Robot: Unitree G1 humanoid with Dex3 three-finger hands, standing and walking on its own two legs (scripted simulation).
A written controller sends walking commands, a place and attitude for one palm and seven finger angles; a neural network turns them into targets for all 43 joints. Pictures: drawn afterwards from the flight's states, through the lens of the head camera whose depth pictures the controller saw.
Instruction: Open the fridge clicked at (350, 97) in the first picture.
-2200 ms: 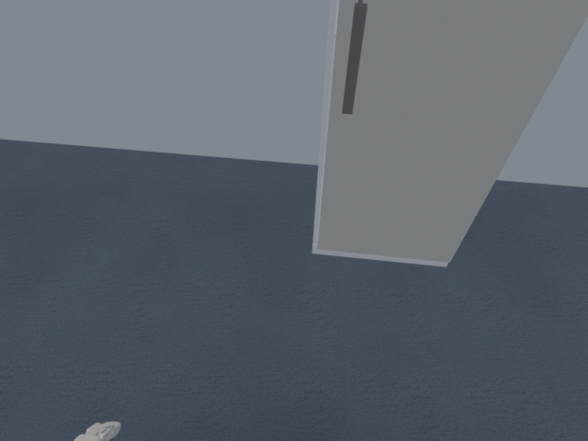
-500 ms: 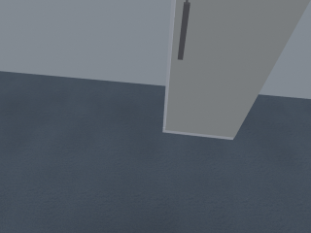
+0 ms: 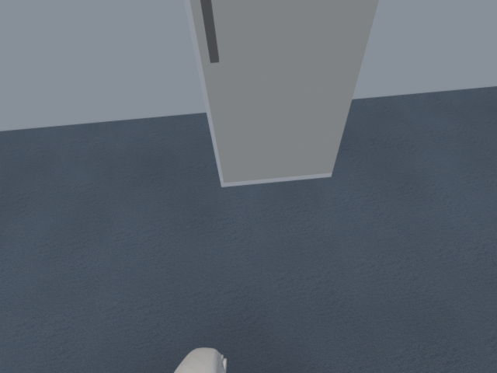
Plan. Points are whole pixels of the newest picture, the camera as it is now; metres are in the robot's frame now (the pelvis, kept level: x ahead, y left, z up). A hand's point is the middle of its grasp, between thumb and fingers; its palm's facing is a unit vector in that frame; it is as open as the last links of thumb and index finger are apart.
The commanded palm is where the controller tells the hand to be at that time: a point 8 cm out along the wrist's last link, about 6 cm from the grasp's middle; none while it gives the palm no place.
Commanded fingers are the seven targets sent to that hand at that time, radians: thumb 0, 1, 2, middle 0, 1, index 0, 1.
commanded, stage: walk to a spot facing it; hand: left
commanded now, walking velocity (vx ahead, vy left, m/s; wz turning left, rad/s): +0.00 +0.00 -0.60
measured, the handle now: (208, 13) +0.94 +0.20 +0.11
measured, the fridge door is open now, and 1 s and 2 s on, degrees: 0 0 0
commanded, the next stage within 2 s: turn to face it in 0.94 s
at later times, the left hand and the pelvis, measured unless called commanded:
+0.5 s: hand out of the picture +0.11 +0.26 -0.16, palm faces -0.18 -0.96 -0.20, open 7.4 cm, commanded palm none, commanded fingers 0.00 0.90 0.90 -0.20 -0.30 -0.20 -0.30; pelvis +0.02 +0.06 +0.01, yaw -16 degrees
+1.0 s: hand (247, 268) +0.35 +0.05 -0.18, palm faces -0.60 -0.79 -0.16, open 7.4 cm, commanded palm none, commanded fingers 0.00 0.90 0.90 -0.20 -0.30 -0.20 -0.30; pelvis +0.13 -0.01 -0.02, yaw -35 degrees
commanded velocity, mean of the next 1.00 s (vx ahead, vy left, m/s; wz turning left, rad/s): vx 0.16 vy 0.00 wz -0.60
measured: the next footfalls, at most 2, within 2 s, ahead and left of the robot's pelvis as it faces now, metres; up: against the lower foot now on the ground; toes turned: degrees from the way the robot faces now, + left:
left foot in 0.42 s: +0.05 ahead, +0.15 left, +0.00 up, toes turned -14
right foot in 0.92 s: +0.19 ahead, -0.14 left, +0.00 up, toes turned -40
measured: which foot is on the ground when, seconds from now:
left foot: up 0.00-0.40, down 0.42-0.92, up 0.94-1.00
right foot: down 0.00-0.42, up 0.44-0.90, down 0.92-1.00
